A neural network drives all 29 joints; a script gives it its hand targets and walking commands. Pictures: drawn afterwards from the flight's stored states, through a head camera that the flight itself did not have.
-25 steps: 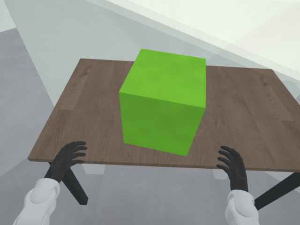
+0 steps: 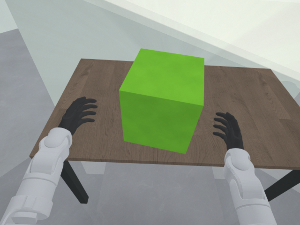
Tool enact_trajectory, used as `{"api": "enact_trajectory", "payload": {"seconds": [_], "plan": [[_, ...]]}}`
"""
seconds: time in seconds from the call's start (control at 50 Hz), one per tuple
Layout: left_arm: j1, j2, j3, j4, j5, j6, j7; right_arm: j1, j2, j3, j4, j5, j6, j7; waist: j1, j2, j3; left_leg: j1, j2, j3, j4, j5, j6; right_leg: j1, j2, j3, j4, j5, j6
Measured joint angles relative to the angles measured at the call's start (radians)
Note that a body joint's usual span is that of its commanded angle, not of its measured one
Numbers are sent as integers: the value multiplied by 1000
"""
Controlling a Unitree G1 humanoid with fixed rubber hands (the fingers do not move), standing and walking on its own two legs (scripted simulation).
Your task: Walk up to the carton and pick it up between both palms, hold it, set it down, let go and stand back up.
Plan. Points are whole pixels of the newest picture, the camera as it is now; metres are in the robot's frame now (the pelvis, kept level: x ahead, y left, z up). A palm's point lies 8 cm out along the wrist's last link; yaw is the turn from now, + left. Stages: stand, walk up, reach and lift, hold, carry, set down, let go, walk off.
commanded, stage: reach and lift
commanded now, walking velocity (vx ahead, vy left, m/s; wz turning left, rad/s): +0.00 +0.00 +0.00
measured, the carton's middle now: (162, 100) +0.54 -0.01 +0.00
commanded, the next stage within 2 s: none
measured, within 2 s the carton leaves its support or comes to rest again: neither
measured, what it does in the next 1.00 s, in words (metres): stands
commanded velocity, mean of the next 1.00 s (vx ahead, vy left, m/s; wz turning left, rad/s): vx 0.00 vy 0.00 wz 0.00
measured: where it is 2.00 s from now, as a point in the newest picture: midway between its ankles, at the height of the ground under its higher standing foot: outside the picture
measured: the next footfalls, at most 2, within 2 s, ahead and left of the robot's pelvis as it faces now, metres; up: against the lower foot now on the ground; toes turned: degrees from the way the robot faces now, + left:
none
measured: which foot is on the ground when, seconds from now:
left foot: down 0.00-1.00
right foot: down 0.00-1.00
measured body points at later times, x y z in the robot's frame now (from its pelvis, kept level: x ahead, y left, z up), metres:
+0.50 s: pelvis +0.01 -0.01 +0.00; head +0.01 +0.02 +0.45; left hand +0.40 +0.24 +0.12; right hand +0.39 -0.18 +0.11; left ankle -0.01 +0.10 -0.73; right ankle +0.01 -0.16 -0.73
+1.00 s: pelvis +0.01 -0.01 +0.00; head +0.03 +0.02 +0.45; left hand +0.46 +0.22 +0.15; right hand +0.44 -0.20 +0.15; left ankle -0.01 +0.10 -0.73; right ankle +0.01 -0.16 -0.73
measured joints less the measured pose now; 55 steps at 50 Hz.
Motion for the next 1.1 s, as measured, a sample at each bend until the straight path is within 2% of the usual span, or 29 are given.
{"api": "enact_trajectory", "payload": {"seconds": [0.14,0.32,0.52,0.8,1.1], "plan": [[-172,3,0,172,0,16,-1,-151,-5,0,122,0,46,-4,-2,0,2,-1,0,-2,0,1,1,0,0,-2,-1,2,1],[-247,4,0,231,0,28,-1,-264,-25,0,250,0,38,-14,-15,0,2,-16,0,-22,0,1,-5,0,0,-22,-18,3,3],[-309,18,0,275,0,29,0,-343,-42,0,306,3,-2,-16,-48,0,2,-28,0,-43,0,2,-13,0,0,-44,-28,3,7],[-495,25,-29,506,0,-8,12,-474,-56,0,455,12,-21,-16,-89,0,-45,-77,0,-48,0,5,-14,-46,0,-49,-28,4,7],[-676,26,-100,730,-17,-55,36,-689,-74,0,677,30,-51,-2,-101,0,-112,-169,0,-51,0,9,-18,-137,0,-52,-28,8,7]]}}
